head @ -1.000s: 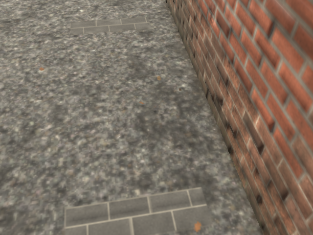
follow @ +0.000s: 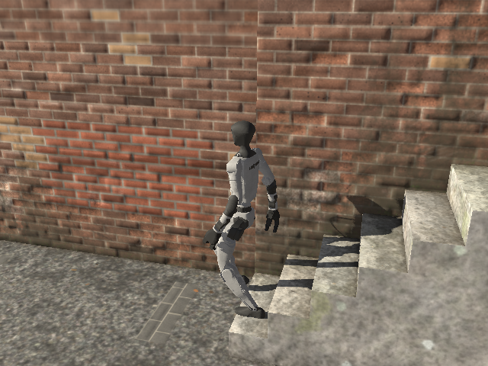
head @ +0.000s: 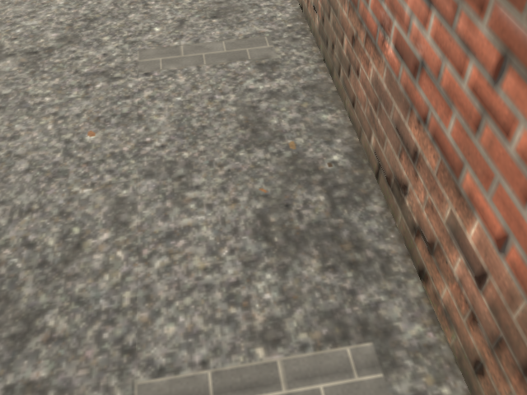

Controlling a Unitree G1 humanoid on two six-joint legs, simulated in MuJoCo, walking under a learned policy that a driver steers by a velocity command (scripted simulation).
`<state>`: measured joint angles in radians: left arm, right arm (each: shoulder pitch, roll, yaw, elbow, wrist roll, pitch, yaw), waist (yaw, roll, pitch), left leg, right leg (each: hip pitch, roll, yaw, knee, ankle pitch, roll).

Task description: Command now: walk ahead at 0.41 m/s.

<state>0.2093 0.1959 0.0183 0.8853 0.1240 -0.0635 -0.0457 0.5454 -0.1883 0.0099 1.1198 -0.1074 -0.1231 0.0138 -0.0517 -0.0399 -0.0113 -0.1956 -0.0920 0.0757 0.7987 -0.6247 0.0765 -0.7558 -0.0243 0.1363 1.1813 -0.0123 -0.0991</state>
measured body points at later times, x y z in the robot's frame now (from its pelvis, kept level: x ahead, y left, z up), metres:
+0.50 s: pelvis +0.25 -0.04 -0.16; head +0.25 -0.04 +0.29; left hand +0.20 +0.19 -0.31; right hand +0.43 -0.28 -0.25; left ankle +0.40 +0.12 -0.80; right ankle +0.23 -0.14 -0.88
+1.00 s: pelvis +0.50 +0.04 -0.13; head +0.53 +0.06 +0.32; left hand +0.68 +0.30 -0.25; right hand +0.50 -0.22 -0.26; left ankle +0.46 +0.12 -0.88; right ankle +0.66 -0.14 -0.81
